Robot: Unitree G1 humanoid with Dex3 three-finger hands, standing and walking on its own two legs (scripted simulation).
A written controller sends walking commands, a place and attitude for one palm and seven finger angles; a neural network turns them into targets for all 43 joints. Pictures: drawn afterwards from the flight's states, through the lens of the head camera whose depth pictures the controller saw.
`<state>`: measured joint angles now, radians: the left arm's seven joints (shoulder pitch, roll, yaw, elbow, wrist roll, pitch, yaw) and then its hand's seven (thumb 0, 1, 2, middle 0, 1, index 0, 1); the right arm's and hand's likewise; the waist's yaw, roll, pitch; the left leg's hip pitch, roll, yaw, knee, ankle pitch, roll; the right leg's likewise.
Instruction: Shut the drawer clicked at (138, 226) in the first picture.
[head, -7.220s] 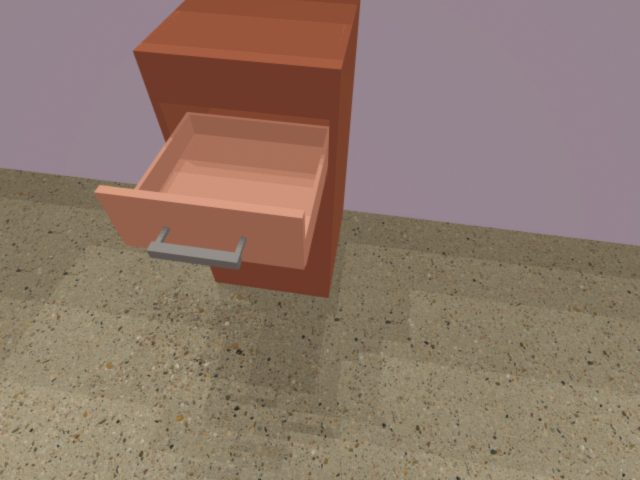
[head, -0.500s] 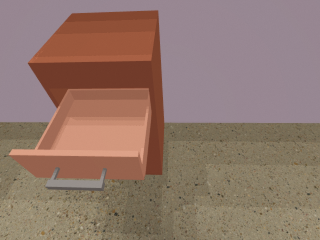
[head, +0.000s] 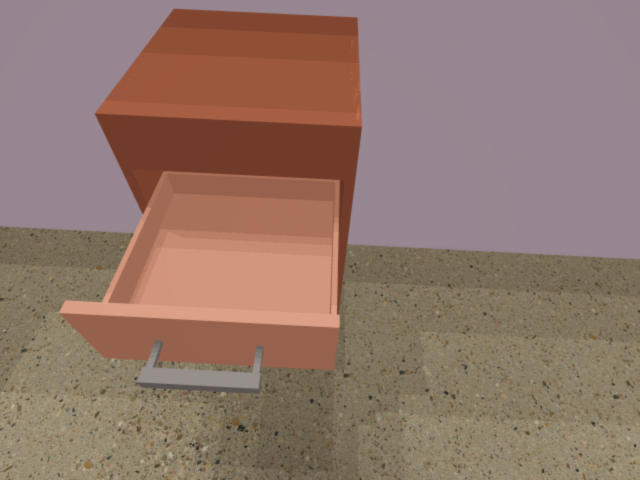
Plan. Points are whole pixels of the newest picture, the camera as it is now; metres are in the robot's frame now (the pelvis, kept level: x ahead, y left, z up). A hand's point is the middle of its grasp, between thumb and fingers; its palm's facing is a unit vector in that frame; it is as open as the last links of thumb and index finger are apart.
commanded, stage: come to a stop and stand still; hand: left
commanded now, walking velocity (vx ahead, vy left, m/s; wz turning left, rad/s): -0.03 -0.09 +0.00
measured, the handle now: (204, 365) +0.28 +0.19 -0.09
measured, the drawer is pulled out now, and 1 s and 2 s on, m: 0.30 0.30 0.30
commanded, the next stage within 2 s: look again from close up in 0.68 s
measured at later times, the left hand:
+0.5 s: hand out of the picture +0.01 +0.12 -0.17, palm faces +0.05 -0.98 -0.20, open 7.3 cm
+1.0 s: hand out of the picture -0.01 +0.12 -0.17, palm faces +0.03 -0.98 -0.21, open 7.4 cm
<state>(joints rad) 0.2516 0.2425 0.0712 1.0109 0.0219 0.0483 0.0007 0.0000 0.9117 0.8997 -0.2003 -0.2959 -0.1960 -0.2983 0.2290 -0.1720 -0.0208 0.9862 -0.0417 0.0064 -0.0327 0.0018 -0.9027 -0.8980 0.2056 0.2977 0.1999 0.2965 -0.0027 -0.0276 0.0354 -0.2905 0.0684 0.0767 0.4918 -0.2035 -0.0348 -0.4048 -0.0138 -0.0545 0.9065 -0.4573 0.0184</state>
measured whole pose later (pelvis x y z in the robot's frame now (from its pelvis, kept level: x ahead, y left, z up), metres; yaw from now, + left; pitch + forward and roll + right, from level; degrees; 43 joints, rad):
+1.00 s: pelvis +0.01 -0.04 +0.00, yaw +0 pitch +1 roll -1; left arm 0.35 0.12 -0.01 1.10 0.01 -0.02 0.05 0.00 0.91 0.90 -0.21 -0.30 -0.20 -0.30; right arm 0.34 -0.16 -0.02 1.07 -0.02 0.02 -0.03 0.00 -0.91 -0.90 0.20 0.30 0.20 0.30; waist -0.01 0.05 0.01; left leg -0.26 0.03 0.00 0.64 -0.33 0.01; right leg -0.21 0.10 -0.11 0.43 -0.25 -0.11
